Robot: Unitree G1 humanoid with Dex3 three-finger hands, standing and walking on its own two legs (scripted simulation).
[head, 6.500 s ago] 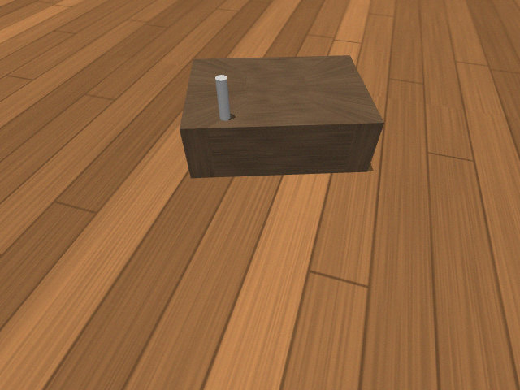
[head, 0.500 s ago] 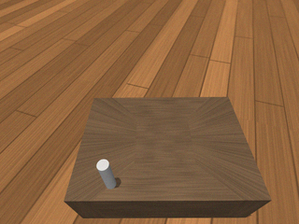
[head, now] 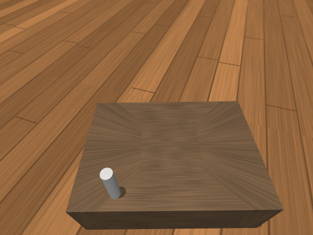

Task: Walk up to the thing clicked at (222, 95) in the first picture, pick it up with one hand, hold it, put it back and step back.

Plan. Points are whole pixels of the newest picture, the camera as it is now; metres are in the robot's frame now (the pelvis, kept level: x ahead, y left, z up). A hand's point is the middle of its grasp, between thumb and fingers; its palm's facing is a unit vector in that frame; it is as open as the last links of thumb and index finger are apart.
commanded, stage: stand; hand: left
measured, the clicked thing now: (111, 184) +0.41 +0.22 -0.35
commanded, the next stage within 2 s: go down in 0.76 s
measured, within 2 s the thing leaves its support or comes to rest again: neither
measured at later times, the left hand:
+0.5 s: hand out of the picture +0.08 +0.26 -0.15, palm faces -0.01 -0.94 -0.35, open 7.4 cm
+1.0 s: hand out of the picture +0.12 +0.25 -0.15, palm faces +0.06 -0.94 -0.33, open 8.6 cm
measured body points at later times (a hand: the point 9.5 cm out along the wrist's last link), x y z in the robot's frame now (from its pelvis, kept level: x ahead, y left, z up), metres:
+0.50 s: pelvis +0.00 +0.00 +0.00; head +0.01 +0.00 +0.45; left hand +0.08 +0.30 -0.13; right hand +0.07 -0.30 -0.14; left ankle -0.03 +0.14 -0.75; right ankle +0.02 -0.11 -0.75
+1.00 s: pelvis -0.01 +0.00 -0.01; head +0.03 +0.00 +0.44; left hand +0.12 +0.30 -0.13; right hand +0.08 -0.28 -0.13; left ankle -0.03 +0.14 -0.75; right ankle +0.02 -0.11 -0.75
